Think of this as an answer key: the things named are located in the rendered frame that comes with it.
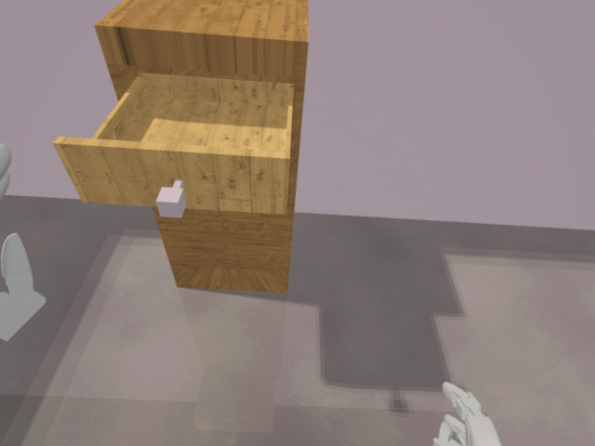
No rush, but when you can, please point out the left robot hand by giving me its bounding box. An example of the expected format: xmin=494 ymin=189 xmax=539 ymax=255
xmin=0 ymin=144 xmax=46 ymax=341

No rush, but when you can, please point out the drawer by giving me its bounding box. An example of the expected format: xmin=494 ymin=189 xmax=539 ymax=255
xmin=53 ymin=72 xmax=294 ymax=215

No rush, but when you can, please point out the cabinet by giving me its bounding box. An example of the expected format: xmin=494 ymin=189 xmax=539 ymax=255
xmin=94 ymin=0 xmax=309 ymax=293

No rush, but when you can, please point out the right robot hand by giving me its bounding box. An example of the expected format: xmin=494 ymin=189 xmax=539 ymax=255
xmin=433 ymin=382 xmax=502 ymax=446

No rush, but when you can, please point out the handle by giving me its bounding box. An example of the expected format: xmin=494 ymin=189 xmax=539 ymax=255
xmin=156 ymin=179 xmax=187 ymax=218

